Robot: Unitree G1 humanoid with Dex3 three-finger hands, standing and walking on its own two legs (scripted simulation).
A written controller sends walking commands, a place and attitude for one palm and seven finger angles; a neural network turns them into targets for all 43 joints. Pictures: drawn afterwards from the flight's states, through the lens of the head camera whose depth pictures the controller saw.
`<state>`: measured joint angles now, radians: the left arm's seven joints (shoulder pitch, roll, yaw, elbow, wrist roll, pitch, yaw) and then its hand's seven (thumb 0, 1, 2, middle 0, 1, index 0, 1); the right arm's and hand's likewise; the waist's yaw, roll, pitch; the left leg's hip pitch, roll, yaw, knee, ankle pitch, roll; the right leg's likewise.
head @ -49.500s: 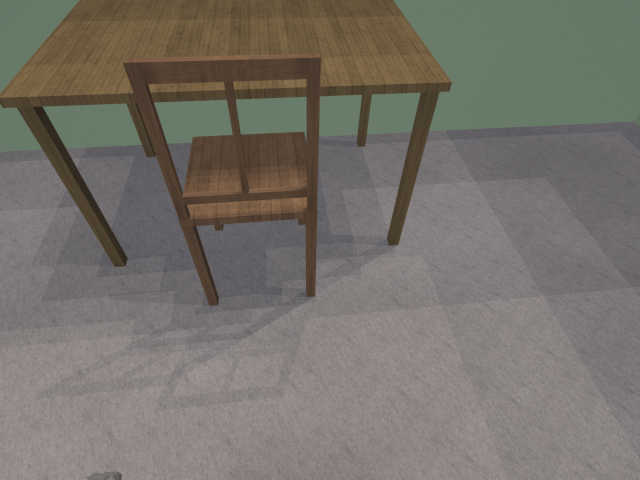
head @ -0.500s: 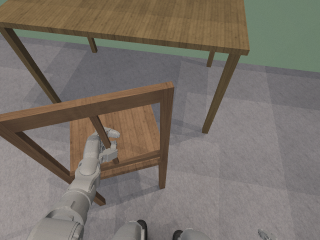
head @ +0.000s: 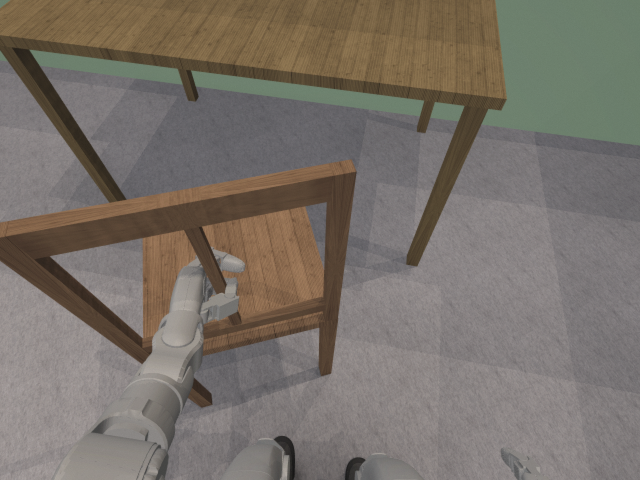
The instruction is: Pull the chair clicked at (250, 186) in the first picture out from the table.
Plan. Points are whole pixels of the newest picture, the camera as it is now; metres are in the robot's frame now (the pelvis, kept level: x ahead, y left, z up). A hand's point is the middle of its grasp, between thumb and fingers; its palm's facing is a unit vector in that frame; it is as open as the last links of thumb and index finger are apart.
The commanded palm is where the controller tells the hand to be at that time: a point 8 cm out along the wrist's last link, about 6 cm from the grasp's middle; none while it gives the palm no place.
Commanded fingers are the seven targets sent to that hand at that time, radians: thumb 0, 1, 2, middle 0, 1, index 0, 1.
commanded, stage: step backward, pulling the chair out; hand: left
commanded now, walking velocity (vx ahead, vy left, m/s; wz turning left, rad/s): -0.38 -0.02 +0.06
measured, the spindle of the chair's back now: (218, 282) +0.38 +0.17 -0.06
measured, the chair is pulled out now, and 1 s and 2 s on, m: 0.31 0.33 0.49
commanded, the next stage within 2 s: none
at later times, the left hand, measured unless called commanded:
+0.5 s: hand (232, 298) +0.35 +0.14 -0.06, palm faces +0.05 -0.98 -0.20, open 4.9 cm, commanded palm +0.33 +0.19 -0.05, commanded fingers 0.00 0.90 0.90 -0.50 -1.45 -0.50 -1.45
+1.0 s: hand (231, 308) +0.34 +0.14 -0.05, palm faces +0.00 -0.98 -0.18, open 4.9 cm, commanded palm +0.31 +0.19 -0.05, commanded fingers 0.00 0.90 0.90 -0.50 -1.45 -0.50 -1.45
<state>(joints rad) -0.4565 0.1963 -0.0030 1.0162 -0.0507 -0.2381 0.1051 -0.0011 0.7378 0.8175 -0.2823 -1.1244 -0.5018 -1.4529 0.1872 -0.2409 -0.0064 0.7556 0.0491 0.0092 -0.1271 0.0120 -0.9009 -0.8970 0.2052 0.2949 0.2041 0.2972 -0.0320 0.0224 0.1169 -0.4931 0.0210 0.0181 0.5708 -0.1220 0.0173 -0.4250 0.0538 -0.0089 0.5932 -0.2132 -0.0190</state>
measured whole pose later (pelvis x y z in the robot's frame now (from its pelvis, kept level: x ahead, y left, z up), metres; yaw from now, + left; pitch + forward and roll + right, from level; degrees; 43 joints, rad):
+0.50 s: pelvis -0.01 -0.01 +0.00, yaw +0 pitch +1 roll -1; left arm -0.48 0.21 0.02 1.02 -0.06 -0.21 0.11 0.00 0.74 0.82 -0.28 -1.14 -0.50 -1.45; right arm 0.19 -0.26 -0.02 0.75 0.04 0.00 -0.12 0.01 -0.90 -0.90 0.20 0.29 0.20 0.30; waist -0.04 0.01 0.14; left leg -0.49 0.03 0.01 0.58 -0.12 0.01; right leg -0.43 0.06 -0.02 0.62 -0.23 -0.02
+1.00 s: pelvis -0.03 +0.01 +0.01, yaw +1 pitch +4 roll +0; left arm -0.50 0.19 -0.02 0.93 -0.05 -0.12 0.10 0.01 0.76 0.79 -0.22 -1.14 -0.50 -1.45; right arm 0.16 -0.25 -0.02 0.71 0.02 0.06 -0.11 0.01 -0.90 -0.90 0.20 0.29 0.20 0.30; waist -0.04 -0.02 0.14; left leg -0.33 0.00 0.01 0.55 -0.28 0.00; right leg -0.45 -0.01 0.00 0.63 -0.27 0.00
